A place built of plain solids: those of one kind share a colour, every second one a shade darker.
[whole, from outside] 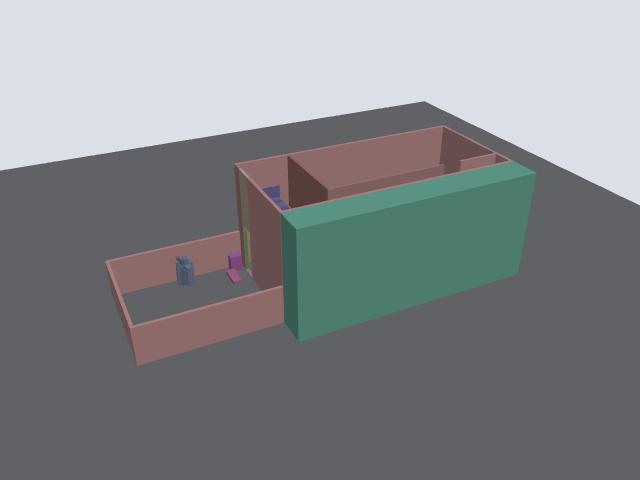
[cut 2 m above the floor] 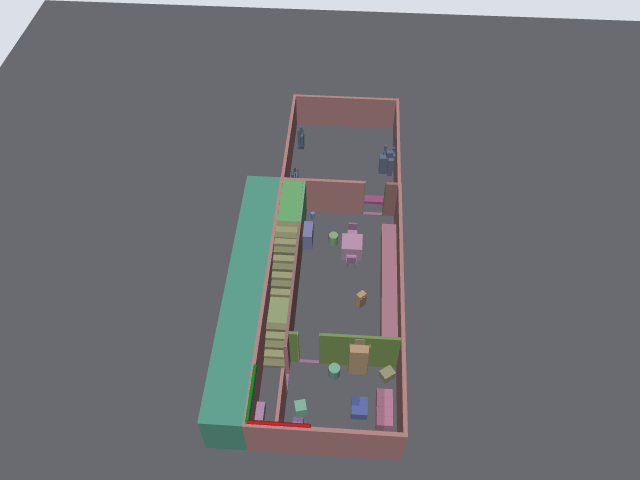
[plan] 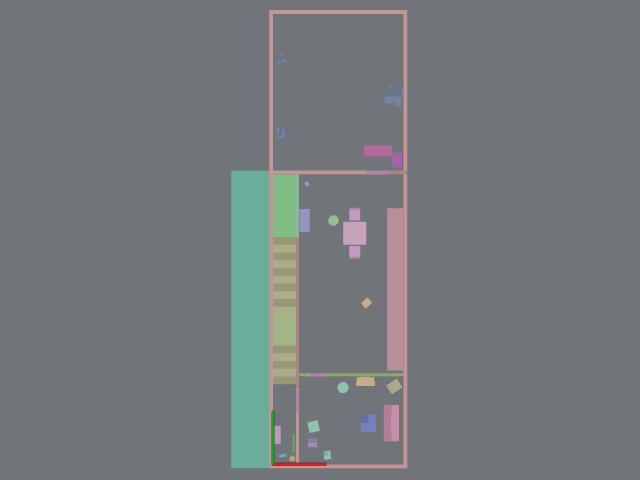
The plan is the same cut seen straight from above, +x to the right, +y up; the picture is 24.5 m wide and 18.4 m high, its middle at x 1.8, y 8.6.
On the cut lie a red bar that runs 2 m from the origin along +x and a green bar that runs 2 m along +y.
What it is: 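A terraced town house, two up and two down, 5.0 m between the party walls, 11.1 m deep; a hall 0.88 m wide; a stair of 16 risers of 163 mm on goings of 297 mm, 0.88 m wide, straight between the party wall and the hall's partition, arriving straight on the upper floor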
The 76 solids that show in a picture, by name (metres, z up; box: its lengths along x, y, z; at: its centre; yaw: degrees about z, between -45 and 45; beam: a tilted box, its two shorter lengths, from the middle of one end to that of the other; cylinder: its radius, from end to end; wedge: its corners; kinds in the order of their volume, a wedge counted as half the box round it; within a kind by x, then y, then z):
{
 "neighbour_1": {"box": [1.46, 11.39, 5.26], "at": [-0.87, 5.56, 2.58]},
 "wall_1": {"box": [0.15, 11.41, 5.26], "at": [-0.07, 5.56, 2.58]},
 "wall_2": {"box": [0.15, 6.3, 1.85], "at": [-0.07, 14.26, 0.88]},
 "wall_3": {"box": [0.12, 2.0, 5.26], "at": [0.94, 1.0, 2.58]},
 "wall_4": {"box": [0.12, 5.83, 5.26], "at": [0.94, 5.8, 2.58]},
 "wall_5": {"box": [3.7, 0.15, 5.26], "at": [1.7, 11.19, 2.58]},
 "wall_6": {"box": [5.3, 0.15, 5.26], "at": [2.5, -0.07, 2.58]},
 "wall_7": {"box": [5.3, 0.15, 1.85], "at": [2.5, 17.34, 0.88]},
 "wall_8": {"box": [0.65, 0.15, 5.26], "at": [4.82, 11.19, 2.58]},
 "wall_9": {"box": [0.15, 11.41, 5.26], "at": [5.07, 5.56, 2.58]},
 "wall_10": {"box": [0.15, 6.3, 1.85], "at": [5.07, 14.26, 0.88]},
 "under_landing_1": {"box": [0.88, 2.4, 2.66], "at": [0.44, 9.91, 1.28]},
 "tread_1": {"box": [0.88, 0.3, 0.21], "at": [0.44, 3.22, 0.06]},
 "tread_2": {"box": [0.88, 0.3, 0.38], "at": [0.44, 3.52, 0.14]},
 "tread_3": {"box": [0.88, 0.3, 0.54], "at": [0.44, 3.82, 0.22]},
 "tread_4": {"box": [0.88, 0.3, 0.7], "at": [0.44, 4.11, 0.3]},
 "tread_5": {"box": [0.88, 0.3, 0.87], "at": [0.44, 4.41, 0.38]},
 "tread_6": {"box": [0.88, 0.3, 1.03], "at": [0.44, 5.89, 0.46]},
 "tread_7": {"box": [0.88, 0.3, 1.19], "at": [0.44, 6.19, 0.55]},
 "tread_8": {"box": [0.88, 0.3, 1.36], "at": [0.44, 6.49, 0.63]},
 "tread_9": {"box": [0.88, 0.3, 1.52], "at": [0.44, 6.78, 0.71]},
 "tread_10": {"box": [0.88, 0.3, 1.68], "at": [0.44, 7.08, 0.79]},
 "tread_11": {"box": [0.88, 0.3, 1.84], "at": [0.44, 7.38, 0.87]},
 "tread_12": {"box": [0.88, 0.3, 2.01], "at": [0.44, 7.68, 0.95]},
 "tread_13": {"box": [0.88, 0.3, 2.17], "at": [0.44, 7.97, 1.04]},
 "tread_14": {"box": [0.88, 0.3, 2.33], "at": [0.44, 8.27, 1.12]},
 "tread_15": {"box": [0.88, 0.3, 2.5], "at": [0.44, 8.57, 1.2]},
 "kitchen_run_units_1": {"box": [0.6, 6.22, 0.91], "at": [4.7, 6.7, 0.41]},
 "bedroom_front_wall_1": {"box": [4.06, 0.12, 2.7], "at": [2.97, 8.65, 3.86]},
 "kitchen_wall_1": {"box": [0.3, 0.12, 2.56], "at": [1.15, 3.43, 1.23]},
 "kitchen_wall_2": {"box": [2.87, 0.12, 2.56], "at": [3.56, 3.43, 1.23]},
 "half_landing_1": {"box": [0.88, 1.19, 0.87], "at": [0.44, 5.15, 0.38]},
 "partition_low_beyond_1": {"box": [0.12, 2.4, 2.56], "at": [0.94, 9.91, 1.23]},
 "kitchen_table_1": {"box": [0.88, 0.88, 0.8], "at": [3.13, 8.86, 0.35]},
 "back_wall_over_door_1": {"box": [0.97, 0.15, 2.74], "at": [4.02, 11.19, 3.84]},
 "slotfit_sofa_1": {"box": [0.28, 0.35, 0.48], "at": [4.39, 1.05, 0.19]},
 "slotfit_sofa_2": {"box": [0.28, 0.35, 0.48], "at": [4.39, 1.4, 0.19]},
 "slotfit_sofa_3": {"box": [0.28, 0.35, 0.48], "at": [4.39, 1.75, 0.19]},
 "slotfit_sofa_4": {"box": [0.28, 0.35, 0.48], "at": [4.39, 2.1, 0.19]},
 "slotfit_sofa_5": {"box": [0.3, 0.35, 0.48], "at": [4.68, 1.05, 0.19]},
 "slotfit_sofa_6": {"box": [0.3, 0.35, 0.48], "at": [4.68, 1.4, 0.19]},
 "slotfit_sofa_7": {"box": [0.3, 0.35, 0.48], "at": [4.68, 1.75, 0.19]},
 "slotfit_sofa_8": {"box": [0.3, 0.35, 0.48], "at": [4.68, 2.1, 0.19]},
 "slotfit_storage_1": {"box": [0.68, 0.34, 1.65], "at": [3.54, 3.17, 0.77]},
 "own_plant_yard_1": {"box": [0.35, 0.28, 1.04], "at": [4.44, 13.98, 0.47]},
 "own_plant_yard_2": {"box": [0.12, 0.12, 1.34], "at": [4.53, 14.45, 0.62]},
 "own_plant_yard_3": {"box": [0.2, 0.28, 1.04], "at": [4.54, 14.25, 0.47]},
 "own_plant_yard_4": {"box": [0.33, 0.2, 1.34], "at": [4.73, 14.02, 0.62]},
 "own_plant_yard_5": {"box": [0.25, 0.28, 1.04], "at": [4.79, 13.85, 0.47]},
 "slotfit_kitchen_wall_table_1": {"box": [0.4, 0.89, 0.9], "at": [1.21, 9.35, 0.4]},
 "bedstead_upper_1": {"box": [0.5, 0.7, 0.64], "at": [4.16, 9.56, 2.88]},
 "bedstead_upper_2": {"box": [0.05, 1.45, 1.26], "at": [4.93, 9.91, 3.19]},
 "clutter_front_1": {"box": [0.41, 0.42, 0.47], "at": [1.55, 1.45, 0.19], "yaw": 13.5},
 "clutter_front_2": {"cylinder": 0.21, "from": [2.68, 2.94, -0.05], "to": [2.68, 2.94, 0.52]},
 "clutter_front_3": {"cylinder": 0.21, "from": [2.68, 2.94, -0.05], "to": [2.68, 2.94, 0.45]},
 "slotfit_low_table_1": {"box": [0.29, 0.34, 0.45], "at": [3.5, 1.75, 0.17]},
 "slotfit_low_table_2": {"box": [0.58, 0.35, 0.45], "at": [3.65, 1.41, 0.17]},
 "slotfit_low_table_3": {"box": [0.29, 0.34, 0.45], "at": [3.79, 1.75, 0.17]},
 "own_bin_1": {"box": [0.37, 0.56, 0.81], "at": [4.76, 11.66, 0.36]},
 "kitchen_run_worktop_1": {"box": [0.62, 6.22, 0.04], "at": [4.69, 6.7, 0.88]},
 "clutter_kitchen_1": {"box": [0.34, 0.29, 0.65], "at": [3.59, 6.19, 0.27], "yaw": 41.8},
 "clutter_kitchen_2": {"box": [0.34, 0.25, 0.76], "at": [3.59, 6.19, 0.33], "yaw": 41.8},
 "shoe_rack_1": {"box": [0.3, 0.7, 0.5], "at": [0.15, 1.13, 0.2]},
 "yard_step_1": {"box": [1.09, 0.41, 0.2], "at": [4.02, 12.01, 0.05]},
 "box_cardboard_1": {"box": [0.49, 0.4, 0.43], "at": [4.65, 2.98, 0.17], "yaw": 34.1},
 "own_basket_passage_1": {"cylinder": 0.2, "from": [2.31, 9.35, -0.05], "to": [2.31, 9.35, 0.53]},
 "side_chair_1": {"box": [0.38, 0.08, 0.38], "at": [3.13, 7.92, 0.65]},
 "side_chair_2": {"box": [0.42, 0.42, 0.04], "at": [3.13, 8.16, 0.43]},
 "side_chair_3": {"box": [0.42, 0.42, 0.04], "at": [3.13, 9.56, 0.43]},
 "side_chair_4": {"box": [0.38, 0.08, 0.38], "at": [3.13, 9.8, 0.65]},
 "threshold_1": {"box": [0.13, 0.89, 0.07], "at": [0.94, 2.44, -0.01]},
 "threshold_2": {"box": [0.83, 0.13, 0.07], "at": [1.71, 3.43, -0.01]},
 "threshold_3": {"box": [0.95, 0.16, 0.08], "at": [4.02, 11.19, -0.01]},
 "doorframe_back_1": {"box": [0.043, 0.19, 2.15], "at": [4.47, 11.19, 1.02]},
 "doorframe_kitchen_1": {"box": [0.042, 0.16, 2.15], "at": [1.32, 3.43, 1.02]},
 "doorframe_front_room_1": {"box": [0.16, 0.04, 2.15], "at": [0.94, 2.87, 1.02]}
}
